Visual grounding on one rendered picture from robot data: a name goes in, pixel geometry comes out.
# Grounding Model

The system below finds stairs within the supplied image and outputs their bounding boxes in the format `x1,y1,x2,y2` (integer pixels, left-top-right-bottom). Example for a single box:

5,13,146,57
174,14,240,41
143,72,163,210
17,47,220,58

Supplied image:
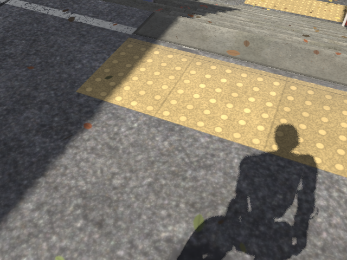
169,5,347,53

